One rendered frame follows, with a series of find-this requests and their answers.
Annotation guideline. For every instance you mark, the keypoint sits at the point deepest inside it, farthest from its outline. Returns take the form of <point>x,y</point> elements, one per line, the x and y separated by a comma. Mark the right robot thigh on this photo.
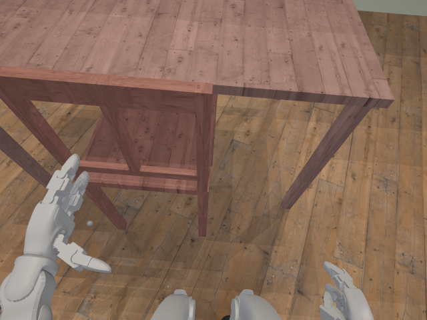
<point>252,307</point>

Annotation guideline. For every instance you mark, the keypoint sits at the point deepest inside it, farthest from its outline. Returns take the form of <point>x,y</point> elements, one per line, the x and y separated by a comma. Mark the chair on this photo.
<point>152,134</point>

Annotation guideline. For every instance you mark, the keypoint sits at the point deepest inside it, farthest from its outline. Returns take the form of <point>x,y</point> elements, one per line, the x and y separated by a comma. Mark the left robot forearm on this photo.
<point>26,293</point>

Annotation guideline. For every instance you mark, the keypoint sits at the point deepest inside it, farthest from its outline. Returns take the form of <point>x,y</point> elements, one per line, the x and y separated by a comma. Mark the right robot hand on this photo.
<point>351,303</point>

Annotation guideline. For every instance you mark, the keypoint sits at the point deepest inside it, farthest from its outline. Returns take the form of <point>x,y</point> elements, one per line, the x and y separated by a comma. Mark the left robot thigh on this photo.
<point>175,307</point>

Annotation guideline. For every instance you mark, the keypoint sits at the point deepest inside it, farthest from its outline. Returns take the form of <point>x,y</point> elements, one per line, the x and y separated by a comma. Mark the left robot hand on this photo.
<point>54,214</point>

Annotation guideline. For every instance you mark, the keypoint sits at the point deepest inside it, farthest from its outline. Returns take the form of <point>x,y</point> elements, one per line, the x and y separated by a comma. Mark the robot thigh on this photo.
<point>175,307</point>
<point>252,307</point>

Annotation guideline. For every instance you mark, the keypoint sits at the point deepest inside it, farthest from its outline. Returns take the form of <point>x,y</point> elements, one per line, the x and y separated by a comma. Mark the table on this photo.
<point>298,50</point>

